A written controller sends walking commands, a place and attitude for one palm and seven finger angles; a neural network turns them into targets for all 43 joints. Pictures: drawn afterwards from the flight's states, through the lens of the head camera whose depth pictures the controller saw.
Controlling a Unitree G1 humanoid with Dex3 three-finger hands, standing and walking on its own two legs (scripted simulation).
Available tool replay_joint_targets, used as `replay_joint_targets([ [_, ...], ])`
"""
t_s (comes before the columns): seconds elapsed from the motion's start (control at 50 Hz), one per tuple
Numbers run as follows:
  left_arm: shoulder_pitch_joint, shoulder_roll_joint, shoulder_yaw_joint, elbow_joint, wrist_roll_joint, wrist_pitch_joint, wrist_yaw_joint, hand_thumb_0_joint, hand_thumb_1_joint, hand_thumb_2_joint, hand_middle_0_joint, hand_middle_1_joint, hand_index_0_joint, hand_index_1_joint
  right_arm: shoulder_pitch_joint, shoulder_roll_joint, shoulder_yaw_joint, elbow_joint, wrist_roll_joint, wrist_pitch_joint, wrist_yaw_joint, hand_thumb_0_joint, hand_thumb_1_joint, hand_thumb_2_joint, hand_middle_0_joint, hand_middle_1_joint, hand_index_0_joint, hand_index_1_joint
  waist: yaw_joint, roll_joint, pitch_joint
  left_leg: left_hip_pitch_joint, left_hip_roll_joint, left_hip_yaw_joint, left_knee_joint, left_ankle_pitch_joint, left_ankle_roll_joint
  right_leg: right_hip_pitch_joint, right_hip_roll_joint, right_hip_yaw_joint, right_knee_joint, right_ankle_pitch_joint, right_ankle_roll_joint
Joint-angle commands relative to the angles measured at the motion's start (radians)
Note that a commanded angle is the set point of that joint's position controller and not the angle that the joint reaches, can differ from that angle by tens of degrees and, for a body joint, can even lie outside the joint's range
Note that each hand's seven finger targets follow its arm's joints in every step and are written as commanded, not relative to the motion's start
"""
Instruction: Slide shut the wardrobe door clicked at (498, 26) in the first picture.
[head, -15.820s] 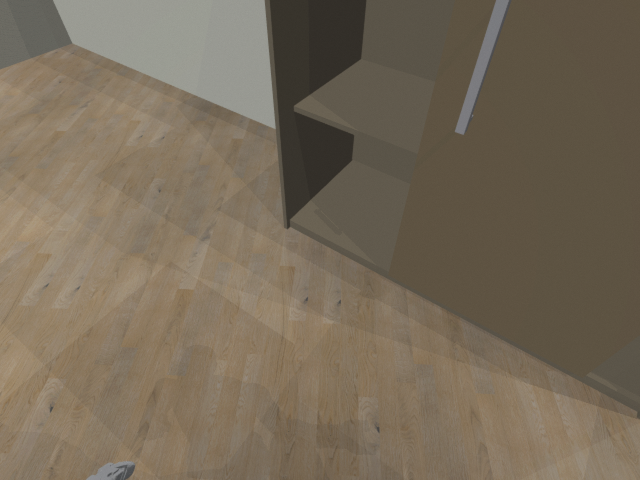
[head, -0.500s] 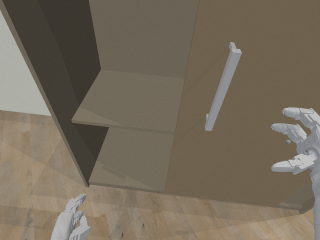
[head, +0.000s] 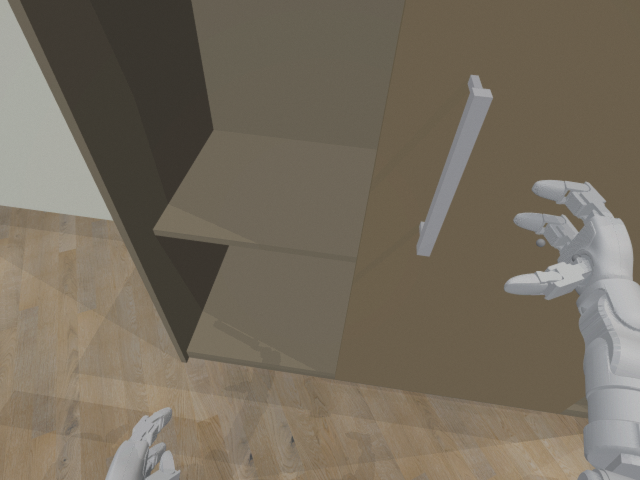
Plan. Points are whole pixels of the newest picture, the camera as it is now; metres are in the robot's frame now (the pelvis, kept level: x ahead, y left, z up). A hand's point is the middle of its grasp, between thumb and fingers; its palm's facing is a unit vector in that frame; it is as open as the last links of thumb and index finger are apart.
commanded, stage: move the hooked fingers beside the handle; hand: right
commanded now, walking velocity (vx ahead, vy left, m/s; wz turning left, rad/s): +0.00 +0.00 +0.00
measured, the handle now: (445, 177) +0.51 -0.14 +0.13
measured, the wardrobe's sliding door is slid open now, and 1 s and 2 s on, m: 0.49 0.49 0.49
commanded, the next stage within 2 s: feel for the door with the fingertips in 1.44 s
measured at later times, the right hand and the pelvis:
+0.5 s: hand (509, 209) +0.43 -0.20 +0.15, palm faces +0.07 +1.00 +0.00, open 14.0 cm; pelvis +0.00 +0.00 +0.00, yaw +1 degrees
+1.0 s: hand (487, 197) +0.47 -0.19 +0.14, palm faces +0.07 +1.00 +0.00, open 13.9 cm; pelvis +0.01 +0.00 -0.01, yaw +2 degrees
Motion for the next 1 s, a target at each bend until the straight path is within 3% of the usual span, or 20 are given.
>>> replay_joint_targets([
  [0.0,-0.041,0.141,0.054,-0.123,-0.001,-0.035,0.01,0.0,0.9,0.9,-0.2,-0.3,-0.2,-0.3,-0.42,-0.28,-0.077,-0.149,0.008,-0.077,-0.02,0.0,0.5,-0.3,0.3,1.2,0.3,1.2,0.013,0.008,-0.221,-0.147,-0.03,-0.001,-0.104,0.219,0.015,0.275,0.017,0.034,-0.063,0.086,-0.029],
  [0.06,-0.026,0.143,0.055,-0.114,-0.001,-0.025,0.01,0.0,0.9,0.9,-0.2,-0.3,-0.2,-0.3,-0.497,-0.276,-0.055,-0.103,-0.003,-0.093,-0.021,0.0,0.5,-0.3,0.3,1.2,0.3,1.2,0.025,0.006,-0.209,-0.157,-0.029,-0.006,-0.107,0.2,0.018,0.265,0.016,0.032,-0.055,0.072,-0.031],
  [0.14,-0.007,0.141,0.065,-0.119,0.001,-0.022,0.001,0.0,0.9,0.9,-0.2,-0.3,-0.2,-0.3,-0.525,-0.269,-0.05,-0.129,-0.008,-0.127,-0.024,0.0,0.5,-0.3,0.3,1.2,0.3,1.2,0.022,-0.038,-0.305,-0.147,-0.034,-0.003,-0.083,0.264,0.022,0.331,0.015,0.04,-0.04,0.147,-0.027],
  [0.22,0.013,0.15,0.069,-0.098,0.0,-0.007,-0.002,0.0,0.9,0.9,-0.2,-0.3,-0.2,-0.3,-0.541,-0.271,-0.059,-0.018,-0.005,-0.121,-0.033,0.0,0.5,-0.3,0.3,1.2,0.3,1.2,0.035,0.037,-0.245,-0.162,-0.034,-0.006,-0.091,0.261,0.014,0.267,0.016,0.028,-0.037,0.112,-0.034],
  [0.26,0.022,0.155,0.068,-0.095,0.001,0.006,-0.003,0.0,0.9,0.9,-0.2,-0.3,-0.2,-0.3,-0.552,-0.297,-0.068,0.015,-0.019,-0.122,-0.038,0.0,0.5,-0.3,0.3,1.2,0.3,1.2,0.031,0.029,-0.236,-0.154,-0.031,-0.01,-0.092,0.251,0.017,0.247,0.017,0.024,-0.035,0.107,-0.036],
  [0.32,0.029,0.148,0.073,-0.099,0.0,0.008,-0.01,0.0,0.9,0.9,-0.2,-0.3,-0.2,-0.3,-0.639,-0.255,-0.021,-0.024,-0.03,-0.147,-0.047,0.0,0.5,-0.3,0.3,1.2,0.3,1.2,0.047,-0.041,-0.278,-0.192,-0.035,-0.008,-0.08,0.252,0.02,0.307,0.014,0.032,-0.028,0.128,-0.031],
  [0.36,0.046,0.154,0.076,-0.087,0.005,0.016,-0.01,0.0,0.9,0.9,-0.2,-0.3,-0.2,-0.3,-0.63,-0.278,-0.048,0.018,-0.027,-0.155,-0.054,0.0,0.5,-0.3,0.3,1.2,0.3,1.2,0.044,0.029,-0.282,-0.159,-0.036,-0.01,-0.082,0.276,0.02,0.278,0.013,0.031,-0.02,0.143,-0.036],
  [0.38,0.051,0.158,0.076,-0.084,0.003,0.02,-0.01,0.0,0.9,0.9,-0.2,-0.3,-0.2,-0.3,-0.638,-0.295,-0.065,0.058,-0.029,-0.156,-0.055,0.0,0.5,-0.3,0.3,1.2,0.3,1.2,0.047,0.036,-0.275,-0.173,-0.037,-0.014,-0.079,0.281,0.015,0.265,0.014,0.026,-0.019,0.136,-0.036],
  [0.44,0.065,0.157,0.075,-0.073,0.003,0.027,-0.013,0.0,0.9,0.9,-0.2,-0.3,-0.2,-0.3,-0.742,-0.277,-0.026,0.112,-0.044,-0.168,-0.059,0.0,0.5,-0.3,0.3,1.2,0.3,1.2,0.069,0.003,-0.243,-0.221,-0.036,-0.012,-0.074,0.229,0.015,0.252,0.012,0.029,-0.019,0.094,-0.033],
  [0.52,0.094,0.158,0.08,-0.066,0.009,0.034,-0.02,0.0,0.9,0.9,-0.2,-0.3,-0.2,-0.3,-0.793,-0.288,-0.034,0.161,-0.06,-0.191,-0.067,0.0,0.5,-0.3,0.3,1.2,0.3,1.2,0.068,-0.024,-0.304,-0.23,-0.039,-0.013,-0.059,0.24,0.02,0.28,0.011,0.033,-0.002,0.126,-0.03],
  [0.54,0.1,0.157,0.079,-0.063,0.011,0.035,-0.021,0.0,0.9,0.9,-0.2,-0.3,-0.2,-0.3,-0.819,-0.27,-0.021,0.182,-0.059,-0.195,-0.068,0.0,0.5,-0.3,0.3,1.2,0.3,1.2,0.078,-0.013,-0.296,-0.243,-0.04,-0.013,-0.06,0.233,0.017,0.274,0.01,0.034,0.001,0.118,-0.031],
  [0.58,0.117,0.162,0.08,-0.058,0.011,0.043,-0.024,0.0,0.9,0.9,-0.2,-0.3,-0.2,-0.3,-0.834,-0.297,-0.041,0.234,-0.068,-0.205,-0.07,0.0,0.5,-0.3,0.3,1.2,0.3,1.2,0.08,0.032,-0.3,-0.241,-0.044,-0.014,-0.054,0.244,0.015,0.254,0.008,0.031,0.009,0.124,-0.035],
  [0.6,0.124,0.163,0.082,-0.055,0.015,0.043,-0.026,0.0,0.9,0.9,-0.2,-0.3,-0.2,-0.3,-0.863,-0.293,-0.039,0.231,-0.069,-0.211,-0.073,0.0,0.5,-0.3,0.3,1.2,0.3,1.2,0.082,0.005,-0.319,-0.246,-0.043,-0.015,-0.047,0.254,0.016,0.265,0.009,0.031,0.014,0.137,-0.033],
  [0.62,0.133,0.162,0.083,-0.054,0.017,0.046,-0.029,0.0,0.9,0.9,-0.2,-0.3,-0.2,-0.3,-0.846,-0.296,-0.045,0.265,-0.075,-0.21,-0.074,0.0,0.5,-0.3,0.3,1.2,0.3,1.2,0.075,-0.012,-0.317,-0.25,-0.043,-0.014,-0.042,0.258,0.018,0.259,0.01,0.031,0.019,0.145,-0.031],
  [0.68,0.154,0.171,0.085,-0.064,0.022,0.065,-0.035,0.0,0.9,0.9,-0.2,-0.3,-0.2,-0.3,-0.814,-0.37,-0.101,0.288,-0.093,-0.22,-0.078,0.0,0.5,-0.3,0.3,1.2,0.3,1.2,0.062,0.026,-0.353,-0.216,-0.044,-0.018,-0.025,0.306,0.015,0.23,0.008,0.025,0.029,0.179,-0.035],
  [0.72,0.144,0.157,0.088,-0.082,0.021,0.068,-0.041,0.0,0.9,0.9,-0.2,-0.3,-0.2,-0.3,-0.823,-0.308,-0.055,0.216,-0.091,-0.233,-0.071,0.0,0.5,-0.3,0.3,1.2,0.3,1.2,0.065,-0.038,-0.377,-0.225,-0.047,-0.014,-0.02,0.318,0.018,0.275,0.007,0.027,0.032,0.207,-0.03],
  [0.76,0.146,0.158,0.09,-0.087,0.019,0.076,-0.045,0.0,0.9,0.9,-0.2,-0.3,-0.2,-0.3,-0.77,-0.269,-0.04,0.209,-0.075,-0.224,-0.07,0.0,0.5,-0.3,0.3,1.2,0.3,1.2,0.063,0.011,-0.365,-0.212,-0.052,-0.008,-0.026,0.323,0.022,0.268,0.006,0.03,0.036,0.216,-0.035],
  [0.84,0.141,0.161,0.094,-0.08,0.014,0.08,-0.043,0.0,0.9,0.9,-0.2,-0.3,-0.2,-0.3,-0.809,-0.277,-0.047,0.189,-0.068,-0.209,-0.08,0.0,0.5,-0.3,0.3,1.2,0.3,1.2,0.078,0.012,-0.322,-0.251,-0.055,-0.009,-0.035,0.28,0.014,0.254,0.003,0.026,0.027,0.162,-0.036],
  [0.9,0.136,0.157,0.092,-0.082,0.015,0.081,-0.044,0.0,0.9,0.9,-0.2,-0.3,-0.2,-0.3,-0.804,-0.28,-0.046,0.149,-0.082,-0.216,-0.098,0.0,0.5,-0.3,0.3,1.2,0.3,1.2,0.072,-0.035,-0.344,-0.25,-0.053,-0.01,-0.031,0.277,0.018,0.272,0.004,0.025,0.029,0.167,-0.034],
  [0.98,0.134,0.159,0.09,-0.08,0.015,0.081,-0.043,0.0,0.9,0.9,-0.2,-0.3,-0.2,-0.3,-0.784,-0.308,-0.075,0.165,-0.084,-0.218,-0.109,0.0,0.5,-0.3,0.3,1.2,0.3,1.2,0.065,0.004,-0.344,-0.224,-0.054,-0.015,-0.03,0.293,0.017,0.251,0.006,0.022,0.028,0.168,-0.037],
])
